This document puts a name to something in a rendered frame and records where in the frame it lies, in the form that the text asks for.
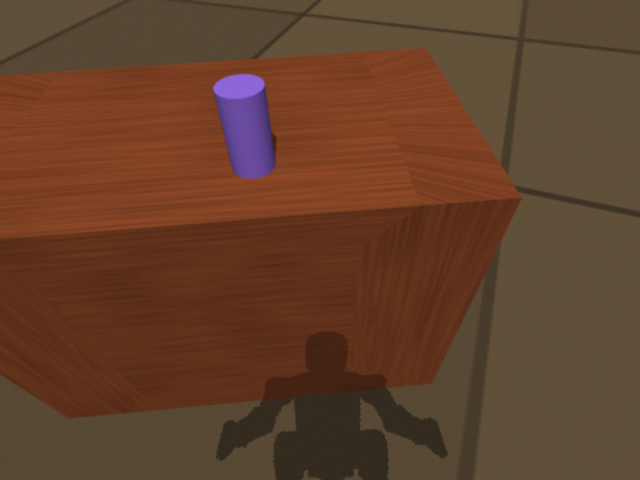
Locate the can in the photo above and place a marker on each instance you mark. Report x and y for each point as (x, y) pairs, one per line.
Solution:
(243, 110)

